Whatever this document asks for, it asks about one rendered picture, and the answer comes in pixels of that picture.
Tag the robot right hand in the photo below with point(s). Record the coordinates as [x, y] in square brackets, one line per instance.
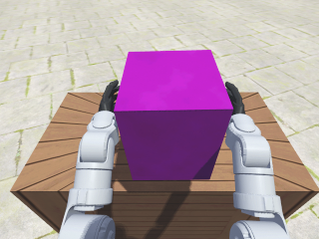
[235, 98]

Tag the pedestal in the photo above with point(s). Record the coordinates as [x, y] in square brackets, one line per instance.
[155, 209]

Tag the robot left upper arm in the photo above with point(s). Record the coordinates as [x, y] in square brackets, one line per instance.
[89, 226]

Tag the robot right upper arm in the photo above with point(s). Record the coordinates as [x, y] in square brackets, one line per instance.
[253, 229]

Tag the robot left forearm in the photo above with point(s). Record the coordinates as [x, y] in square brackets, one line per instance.
[95, 162]

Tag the robot left hand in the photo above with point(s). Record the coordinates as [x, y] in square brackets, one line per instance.
[108, 97]

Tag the robot right forearm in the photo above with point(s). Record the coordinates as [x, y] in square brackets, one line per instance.
[255, 193]

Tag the carton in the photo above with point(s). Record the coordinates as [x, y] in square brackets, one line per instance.
[172, 111]

